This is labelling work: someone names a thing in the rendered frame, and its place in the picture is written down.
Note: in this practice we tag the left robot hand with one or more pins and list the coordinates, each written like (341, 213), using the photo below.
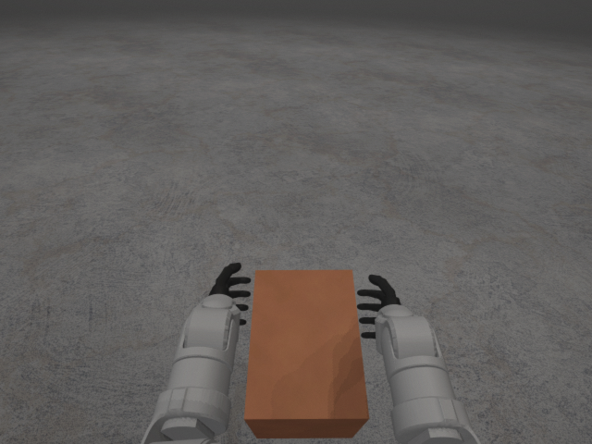
(224, 281)

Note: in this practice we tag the robot left forearm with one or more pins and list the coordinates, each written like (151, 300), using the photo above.
(196, 404)

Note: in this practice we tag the right robot hand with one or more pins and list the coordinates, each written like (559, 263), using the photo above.
(386, 295)

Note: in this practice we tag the robot right forearm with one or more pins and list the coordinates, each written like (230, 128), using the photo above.
(425, 407)

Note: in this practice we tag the carton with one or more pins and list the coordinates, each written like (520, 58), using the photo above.
(305, 371)

